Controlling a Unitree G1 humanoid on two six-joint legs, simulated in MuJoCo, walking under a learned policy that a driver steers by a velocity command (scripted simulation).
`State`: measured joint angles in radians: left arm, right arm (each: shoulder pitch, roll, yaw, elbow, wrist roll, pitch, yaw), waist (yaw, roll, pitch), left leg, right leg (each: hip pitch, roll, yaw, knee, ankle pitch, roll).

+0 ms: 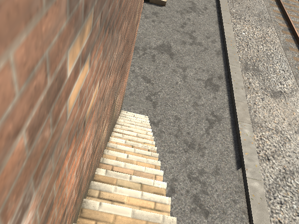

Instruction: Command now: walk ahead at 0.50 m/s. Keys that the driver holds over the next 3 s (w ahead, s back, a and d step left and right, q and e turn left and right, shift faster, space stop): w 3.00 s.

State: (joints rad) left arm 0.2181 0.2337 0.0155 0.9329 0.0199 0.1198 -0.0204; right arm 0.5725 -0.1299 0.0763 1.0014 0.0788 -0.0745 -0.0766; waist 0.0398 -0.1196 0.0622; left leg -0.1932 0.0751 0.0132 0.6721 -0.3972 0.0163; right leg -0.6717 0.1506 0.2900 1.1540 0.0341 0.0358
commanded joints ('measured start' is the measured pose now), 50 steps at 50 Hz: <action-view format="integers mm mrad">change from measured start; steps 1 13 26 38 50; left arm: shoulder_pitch -66 -390 284 199 475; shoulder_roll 33 25 163 59 4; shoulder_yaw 7 -4 76 -8 17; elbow -76 -229 -3 72 139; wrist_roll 12 18 57 -15 45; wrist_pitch -23 -120 -143 -214 -136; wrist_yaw -1 -24 -11 44 36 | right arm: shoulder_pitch -24 154 8 -411 164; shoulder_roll -238 -146 -176 -89 -277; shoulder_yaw -61 -95 -162 -126 -175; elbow -68 22 0 -89 102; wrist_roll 11 -74 -67 -113 -74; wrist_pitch -18 -23 17 62 29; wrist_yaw -36 -16 17 47 95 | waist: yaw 14 -259 -14 -44 -29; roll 317 234 -66 76 348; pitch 75 109 -253 55 -92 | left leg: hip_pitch -108 45 -902 -407 506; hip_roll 170 74 23 -57 281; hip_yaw -178 -222 -55 -65 -313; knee -232 148 1322 38 11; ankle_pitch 150 153 -80 941 879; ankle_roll -118 167 30 -12 135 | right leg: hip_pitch -24 -156 902 273 -192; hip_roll -36 -131 -513 -273 -33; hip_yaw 65 -85 104 -26 -205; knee -113 -692 -594 -576 866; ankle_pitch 214 212 377 -347 -993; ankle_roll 16 -1 -319 -252 -165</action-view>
